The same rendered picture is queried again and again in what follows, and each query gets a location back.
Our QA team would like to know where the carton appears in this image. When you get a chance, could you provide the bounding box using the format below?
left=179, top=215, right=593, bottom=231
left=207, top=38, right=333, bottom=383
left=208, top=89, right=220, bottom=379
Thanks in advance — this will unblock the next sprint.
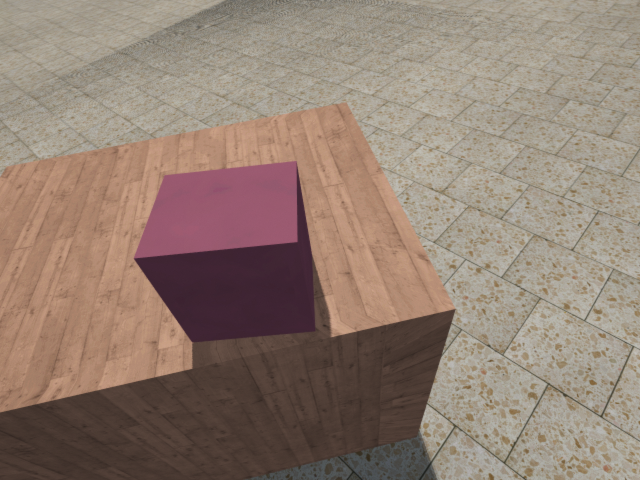
left=134, top=161, right=315, bottom=343

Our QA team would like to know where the pedestal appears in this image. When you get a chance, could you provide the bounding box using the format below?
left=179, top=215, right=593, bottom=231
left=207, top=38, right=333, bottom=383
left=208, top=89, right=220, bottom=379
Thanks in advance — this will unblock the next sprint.
left=0, top=102, right=456, bottom=480

